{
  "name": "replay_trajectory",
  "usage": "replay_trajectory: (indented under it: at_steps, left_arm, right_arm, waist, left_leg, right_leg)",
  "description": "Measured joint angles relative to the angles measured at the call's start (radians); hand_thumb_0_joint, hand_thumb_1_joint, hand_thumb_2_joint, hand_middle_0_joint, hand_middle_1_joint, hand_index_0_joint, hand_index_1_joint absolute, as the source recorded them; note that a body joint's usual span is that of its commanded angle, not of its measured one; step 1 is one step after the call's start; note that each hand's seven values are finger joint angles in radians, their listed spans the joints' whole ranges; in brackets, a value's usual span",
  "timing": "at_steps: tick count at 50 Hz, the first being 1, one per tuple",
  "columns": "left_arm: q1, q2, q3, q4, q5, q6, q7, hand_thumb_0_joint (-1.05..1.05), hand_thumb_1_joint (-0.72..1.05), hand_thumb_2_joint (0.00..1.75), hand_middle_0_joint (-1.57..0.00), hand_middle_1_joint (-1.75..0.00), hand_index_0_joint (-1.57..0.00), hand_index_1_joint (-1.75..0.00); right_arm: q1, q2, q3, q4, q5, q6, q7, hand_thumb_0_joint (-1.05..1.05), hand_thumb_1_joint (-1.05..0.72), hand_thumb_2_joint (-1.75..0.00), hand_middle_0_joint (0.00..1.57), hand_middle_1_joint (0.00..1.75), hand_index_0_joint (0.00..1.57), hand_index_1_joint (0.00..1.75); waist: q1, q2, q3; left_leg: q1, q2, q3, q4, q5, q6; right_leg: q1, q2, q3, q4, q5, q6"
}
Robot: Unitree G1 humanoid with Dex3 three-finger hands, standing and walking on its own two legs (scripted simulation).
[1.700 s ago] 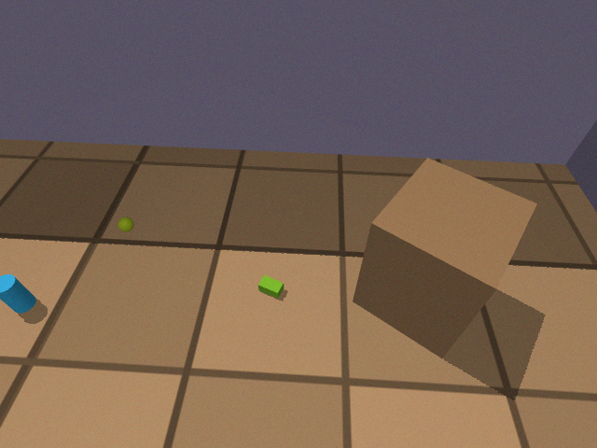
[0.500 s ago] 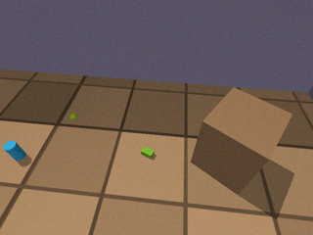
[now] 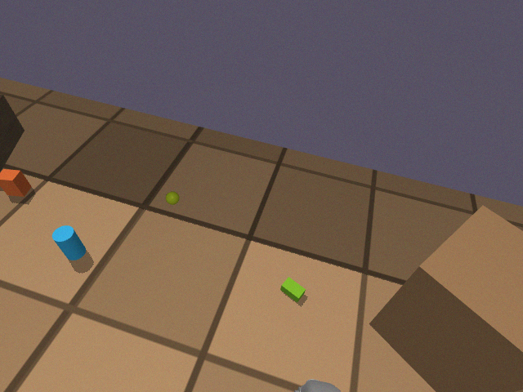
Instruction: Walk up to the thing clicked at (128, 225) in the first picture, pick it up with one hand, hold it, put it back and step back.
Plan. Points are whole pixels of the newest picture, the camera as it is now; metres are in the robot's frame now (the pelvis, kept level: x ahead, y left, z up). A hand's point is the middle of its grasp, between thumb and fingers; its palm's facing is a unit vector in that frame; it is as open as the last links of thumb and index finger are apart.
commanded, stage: walk up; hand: left
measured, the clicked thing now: (172, 198) +1.10 +0.36 -0.74
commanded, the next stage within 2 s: none
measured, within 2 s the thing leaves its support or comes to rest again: neither
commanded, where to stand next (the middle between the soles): +0.75 +0.07 m, yaw +9 degrees
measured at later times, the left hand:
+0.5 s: hand (112, 352) +0.22 +0.25 -0.12, palm faces +0.13 -0.91 -0.39, open 7.4 cm
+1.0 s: hand (123, 242) +0.45 +0.29 -0.14, palm faces +0.09 -0.94 -0.34, open 7.4 cm
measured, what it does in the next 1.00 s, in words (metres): walks ahead: right foot, then left foot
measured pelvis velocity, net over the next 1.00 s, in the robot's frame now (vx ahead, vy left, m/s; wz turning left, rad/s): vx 0.44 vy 0.01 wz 0.17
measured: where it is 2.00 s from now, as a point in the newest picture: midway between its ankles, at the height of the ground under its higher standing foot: (229, 283)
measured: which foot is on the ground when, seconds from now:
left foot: down 0.00-0.22, up 0.24-0.62, down 0.64-1.00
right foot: up 0.00-0.18, down 0.20-0.66, up 0.68-0.94, down 0.96-1.00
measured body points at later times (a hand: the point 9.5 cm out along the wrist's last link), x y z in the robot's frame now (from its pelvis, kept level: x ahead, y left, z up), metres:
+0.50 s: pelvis +0.23 -0.03 +0.00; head +0.26 -0.04 +0.45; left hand +0.22 +0.29 -0.10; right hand +0.38 -0.33 -0.11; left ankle +0.32 +0.14 -0.69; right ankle +0.23 -0.14 -0.74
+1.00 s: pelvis +0.44 +0.01 +0.00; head +0.45 +0.02 +0.45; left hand +0.45 +0.34 -0.11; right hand +0.55 -0.29 -0.10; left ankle +0.40 +0.13 -0.74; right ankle +0.56 -0.13 -0.70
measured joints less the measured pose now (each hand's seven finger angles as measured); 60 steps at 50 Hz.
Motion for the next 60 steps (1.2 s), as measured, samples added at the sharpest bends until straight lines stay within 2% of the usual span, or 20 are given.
replay_trajectory:
  at_steps: [4, 9, 11, 12, 14, 16, 23, 29, 32, 33, 35, 37, 39, 48, 50, 52, 53, 55, 57, 60]
  left_arm:
    - [0.002, -0.02, 0.004, -0.013, 0.005, 0.002, -0.014, 0.01, 0.91, 0.9, -0.2, -0.3, -0.2, -0.3]
    - [0.004, -0.028, 0.016, -0.027, 0.007, -0.012, -0.015, 0.01, 0.9, 0.9, -0.2, -0.3, -0.2, -0.3]
    - [0.001, -0.03, 0.026, -0.044, 0.011, -0.033, -0.004, 0.01, 0.9, 0.9, -0.2, -0.3, -0.2, -0.3]
    - [-0.004, -0.037, 0.027, -0.053, 0.012, -0.043, 0.005, 0.01, 0.9, 0.9, -0.2, -0.3, -0.2, -0.3]
    - [-0.001, -0.053, 0.017, -0.068, 0.005, -0.052, 0.013, 0.0, 0.9, 0.9, -0.2, -0.3, -0.2, -0.3]
    - [0.014, -0.07, 0.006, -0.076, 0.002, -0.054, 0.016, 0.0, 0.9, 0.9, -0.2, -0.3, -0.2, -0.3]
    - [0.095, -0.065, -0.001, -0.084, 0.005, -0.059, 0.02, 0.0, 0.9, 0.9, -0.2, -0.3, -0.21, -0.3]
    - [0.151, -0.029, 0.008, -0.087, 0.008, -0.045, 0.02, 0.01, 0.9, 0.9, -0.2, -0.3, -0.21, -0.3]
    - [0.177, -0.012, 0.005, -0.081, 0.007, -0.031, 0.024, 0.01, 0.9, 0.9, -0.2, -0.3, -0.21, -0.3]
    - [0.177, -0.008, 0.004, -0.075, 0.004, -0.023, 0.029, 0.01, 0.9, 0.9, -0.2, -0.3, -0.21, -0.3]
    - [0.161, -0.02, -0.002, -0.06, -0.004, -0.003, 0.038, 0.01, 0.9, 0.9, -0.2, -0.3, -0.2, -0.3]
    - [0.147, -0.021, -0.014, -0.052, -0.008, 0.005, 0.04, 0.01, 0.9, 0.9, -0.2, -0.3, -0.2, -0.3]
    - [0.134, -0.019, -0.017, -0.054, -0.012, 0.001, 0.039, 0.01, 0.91, 0.9, -0.2, -0.3, -0.2, -0.3]
    - [0.085, -0.029, -0.004, -0.072, 0.002, 0.0, 0.003, 0.01, 0.91, 0.9, -0.2, -0.3, -0.2, -0.3]
    - [0.069, -0.044, -0.001, -0.061, 0.004, 0.001, -0.002, 0.01, 0.91, 0.9, -0.2, -0.3, -0.2, -0.3]
    - [0.058, -0.062, -0.001, -0.06, 0.004, -0.005, -0.006, 0.01, 0.91, 0.9, -0.2, -0.3, -0.2, -0.3]
    - [0.049, -0.07, -0.001, -0.064, 0.005, -0.011, -0.006, 0.01, 0.91, 0.9, -0.2, -0.3, -0.2, -0.3]
    - [0.028, -0.07, 0.0, -0.084, 0.007, -0.03, 0.001, 0.01, 0.9, 0.9, -0.2, -0.3, -0.2, -0.3]
    - [0.009, -0.076, 0.01, -0.109, 0.006, -0.041, 0.022, 0.0, 0.9, 0.9, -0.2, -0.3, -0.2, -0.3]
    - [0.014, -0.1, 0.003, -0.127, 0.003, -0.04, 0.044, 0.0, 0.9, 0.9, -0.2, -0.3, -0.2, -0.3]
  right_arm:
    - [0.033, -0.003, 0.003, -0.017, -0.001, -0.01, -0.002, 0.01, -0.9, -0.89, 0.21, 0.3, 0.21, 0.3]
    - [0.058, -0.025, 0.001, -0.036, -0.001, -0.006, -0.01, 0.01, -0.9, -0.89, 0.21, 0.3, 0.21, 0.3]
    - [0.06, -0.036, -0.001, -0.039, 0.003, -0.001, -0.019, 0.01, -0.9, -0.9, 0.21, 0.3, 0.21, 0.3]
    - [0.047, -0.039, -0.002, -0.033, 0.005, 0.007, -0.026, 0.01, -0.91, -0.9, 0.21, 0.3, 0.21, 0.3]
    - [0.018, -0.049, 0.0, -0.021, 0.005, 0.016, -0.034, 0.01, -0.91, -0.9, 0.21, 0.3, 0.2, 0.3]
    - [-0.01, -0.064, -0.001, -0.016, 0.008, 0.015, -0.032, 0.01, -0.91, -0.9, 0.21, 0.3, 0.2, 0.3]
    - [-0.071, -0.076, -0.015, -0.044, -0.003, 0.012, 0.0, 0.01, -0.91, -0.9, 0.2, 0.3, 0.2, 0.3]
    - [-0.113, -0.063, -0.019, -0.053, -0.006, 0.021, 0.015, 0.01, -0.91, -0.9, 0.2, 0.3, 0.2, 0.3]
    - [-0.125, -0.058, -0.019, -0.065, -0.009, 0.009, 0.016, 0.01, -0.91, -0.9, 0.2, 0.3, 0.2, 0.3]
    - [-0.136, -0.052, -0.021, -0.069, -0.015, 0.001, 0.011, 0.01, -0.91, -0.9, 0.2, 0.3, 0.2, 0.3]
    - [-0.143, -0.047, -0.02, -0.091, -0.011, -0.013, 0.001, 0.01, -0.91, -0.9, 0.2, 0.3, 0.2, 0.3]
    - [-0.138, -0.032, -0.011, -0.102, 0.008, -0.017, -0.01, 0.01, -0.91, -0.9, 0.2, 0.3, 0.2, 0.3]
    - [-0.124, -0.017, 0.002, -0.106, 0.016, -0.021, -0.019, 0.01, -0.91, -0.9, 0.21, 0.3, 0.2, 0.3]
    - [-0.027, -0.025, 0.014, -0.094, 0.004, -0.029, -0.021, 0.01, -0.91, -0.9, 0.21, 0.3, 0.21, 0.3]
    - [-0.01, -0.043, 0.007, -0.082, 0.003, -0.022, -0.02, 0.01, -0.9, -0.9, 0.21, 0.3, 0.21, 0.3]
    - [-0.001, -0.065, -0.001, -0.071, 0.002, -0.011, -0.019, 0.01, -0.91, -0.9, 0.21, 0.3, 0.21, 0.3]
    - [0.001, -0.076, -0.004, -0.069, 0.003, -0.006, -0.021, 0.01, -0.91, -0.9, 0.21, 0.3, 0.2, 0.3]
    - [0.002, -0.085, -0.006, -0.067, 0.011, 0.003, -0.027, 0.01, -0.91, -0.9, 0.21, 0.3, 0.2, 0.3]
    - [-0.019, -0.087, -0.002, -0.052, 0.011, 0.023, -0.035, 0.01, -0.91, -0.9, 0.21, 0.3, 0.2, 0.3]
    - [-0.063, -0.093, 0.001, -0.041, 0.011, 0.042, -0.043, 0.01, -0.91, -0.9, 0.2, 0.3, 0.2, 0.3]
  waist:
    - [-0.006, 0.025, 0.002]
    - [-0.005, 0.066, -0.002]
    - [0.005, 0.093, 0.002]
    - [0.012, 0.105, 0.012]
    - [0.028, 0.119, 0.023]
    - [0.04, 0.136, 0.025]
    - [0.067, 0.124, 0.022]
    - [0.093, 0.087, 0.034]
    - [0.093, 0.067, 0.024]
    - [0.09, 0.045, 0.031]
    - [0.075, 0.042, 0.04]
    - [0.062, 0.035, 0.038]
    - [0.055, 0.019, 0.035]
    - [0.021, 0.026, 0.023]
    - [0.008, 0.061, 0.015]
    - [0.001, 0.108, 0.003]
    - [-0.003, 0.134, 0.004]
    - [-0.005, 0.16, 0.017]
    - [0.02, 0.157, 0.041]
    - [0.049, 0.165, 0.06]
  left_leg:
    - [0.074, -0.01, -0.022, -0.041, -0.035, -0.006]
    - [0.128, 0.007, -0.054, 0.013, -0.145, -0.04]
    - [0.082, 0.031, -0.073, 0.181, -0.209, -0.022]
    - [0.031, 0.029, -0.095, 0.315, -0.209, -0.008]
    - [-0.075, 0.004, -0.115, 0.535, -0.181, 0.006]
    - [-0.163, 0.009, -0.105, 0.615, -0.12, 0.011]
    - [-0.328, 0.063, -0.084, 0.387, 0.006, -0.025]
    - [-0.303, 0.08, -0.024, 0.145, 0.102, -0.013]
    - [-0.241, 0.055, 0.01, 0.077, 0.132, 0.01]
    - [-0.237, 0.037, 0.022, 0.105, 0.133, 0.01]
    - [-0.238, 0.028, 0.022, 0.17, 0.071, 0.012]
    - [-0.203, 0.024, 0.022, 0.161, 0.043, 0.014]
    - [-0.151, 0.019, 0.028, 0.116, 0.041, 0.009]
    - [0.008, 0.019, 0.038, 0.011, -0.01, -0.004]
    - [0.025, 0.039, 0.028, 0.011, -0.034, -0.011]
    - [0.029, 0.07, 0.022, 0.013, -0.057, -0.008]
    - [0.024, 0.088, 0.015, 0.028, -0.072, -0.006]
    - [-0.028, 0.115, -0.001, 0.137, -0.085, 0.004]
    - [-0.118, 0.094, -0.027, 0.346, -0.135, 0.002]
    - [-0.232, 0.059, -0.038, 0.518, -0.15, -0.01]
  right_leg:
    - [-0.024, 0.002, 0.001, -0.177, 0.075, 0.004]
    - [0.039, 0.036, -0.023, -0.337, 0.132, -0.013]
    - [0.07, 0.061, -0.046, -0.333, 0.156, -0.018]
    - [0.074, 0.064, -0.061, -0.296, 0.124, -0.017]
    - [0.109, 0.062, -0.077, -0.289, 0.08, -0.017]
    - [0.165, 0.065, -0.093, -0.337, 0.072, -0.021]
    - [0.32, 0.072, -0.132, -0.487, 0.052, -0.022]
    - [0.409, 0.065, -0.158, -0.463, -0.052, 0.011]
    - [0.423, 0.042, -0.163, -0.37, -0.151, 0.026]
    - [0.401, 0.014, -0.15, -0.283, -0.182, 0.013]
    - [0.304, 0.032, -0.066, -0.035, -0.194, -0.014]
    - [0.203, 0.06, -0.004, 0.149, -0.167, -0.029]
    - [0.123, 0.057, 0.027, 0.195, -0.114, -0.033]
    - [-0.02, -0.013, 0.028, -0.116, 0.04, 0.001]
    - [0.006, 0.001, 0.0, -0.146, 0.002, -0.034]
    - [0.05, 0.026, -0.022, -0.206, -0.066, -0.046]
    - [0.08, 0.046, -0.033, -0.252, -0.107, -0.068]
    - [0.145, 0.081, -0.039, -0.353, -0.203, -0.154]
    - [0.159, 0.087, -0.031, -0.362, -0.206, -0.216]
    - [0.217, 0.083, -0.019, -0.433, -0.162, -0.22]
